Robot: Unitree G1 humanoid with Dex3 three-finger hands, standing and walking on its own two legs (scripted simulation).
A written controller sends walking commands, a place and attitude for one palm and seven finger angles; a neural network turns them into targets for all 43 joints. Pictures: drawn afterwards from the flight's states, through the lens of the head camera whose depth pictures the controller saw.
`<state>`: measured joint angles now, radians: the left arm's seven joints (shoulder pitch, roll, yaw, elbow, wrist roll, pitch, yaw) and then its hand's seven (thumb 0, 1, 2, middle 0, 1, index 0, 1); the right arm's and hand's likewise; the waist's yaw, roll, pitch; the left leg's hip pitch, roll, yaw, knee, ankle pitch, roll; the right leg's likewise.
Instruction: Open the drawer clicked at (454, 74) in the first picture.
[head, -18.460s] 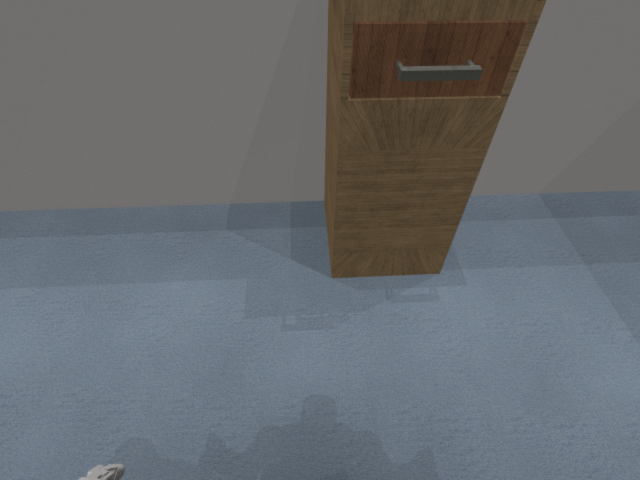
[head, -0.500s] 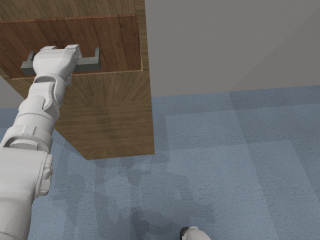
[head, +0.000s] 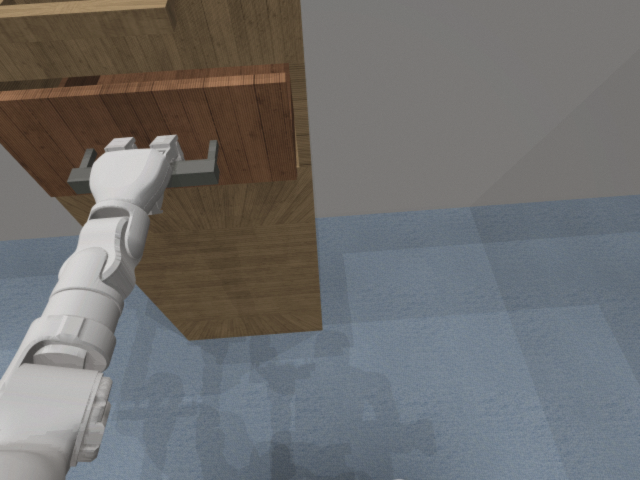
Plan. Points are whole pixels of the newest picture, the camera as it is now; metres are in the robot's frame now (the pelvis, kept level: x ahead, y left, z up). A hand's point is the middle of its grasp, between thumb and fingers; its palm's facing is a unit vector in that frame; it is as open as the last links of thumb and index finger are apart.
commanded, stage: pull the drawer open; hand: left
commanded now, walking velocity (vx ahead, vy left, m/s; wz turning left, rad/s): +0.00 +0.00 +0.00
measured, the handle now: (149, 164) +0.51 +0.23 +0.09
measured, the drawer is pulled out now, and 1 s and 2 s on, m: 0.03 0.17 0.28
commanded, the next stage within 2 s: none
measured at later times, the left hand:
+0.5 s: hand (140, 251) +0.38 +0.22 +0.07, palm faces +0.02 -0.02 -1.00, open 5.6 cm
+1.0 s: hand (131, 296) +0.32 +0.21 +0.07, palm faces +0.03 -0.03 -1.00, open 5.5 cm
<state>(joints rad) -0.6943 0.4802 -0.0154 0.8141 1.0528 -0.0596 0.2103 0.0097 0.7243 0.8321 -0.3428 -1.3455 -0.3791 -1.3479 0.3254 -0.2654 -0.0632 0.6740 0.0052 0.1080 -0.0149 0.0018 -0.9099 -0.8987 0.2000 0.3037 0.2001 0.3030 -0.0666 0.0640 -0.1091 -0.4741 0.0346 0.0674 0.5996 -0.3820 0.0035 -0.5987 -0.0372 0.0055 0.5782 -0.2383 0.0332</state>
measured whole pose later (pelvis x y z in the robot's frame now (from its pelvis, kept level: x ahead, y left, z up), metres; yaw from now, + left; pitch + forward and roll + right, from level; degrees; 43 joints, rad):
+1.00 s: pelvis -0.02 -0.01 +0.01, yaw +2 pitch +5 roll +1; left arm -0.25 0.41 -0.11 0.35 1.02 -0.01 0.20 0.01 0.72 0.83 -0.35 -1.35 -0.40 -1.35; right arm 0.18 -0.25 -0.04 0.66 0.01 0.05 -0.05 0.01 -0.91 -0.90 0.20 0.30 0.20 0.30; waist 0.04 0.07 -0.05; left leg -0.28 0.02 0.04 0.51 -0.33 -0.01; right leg -0.41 -0.05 -0.02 0.55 -0.22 0.02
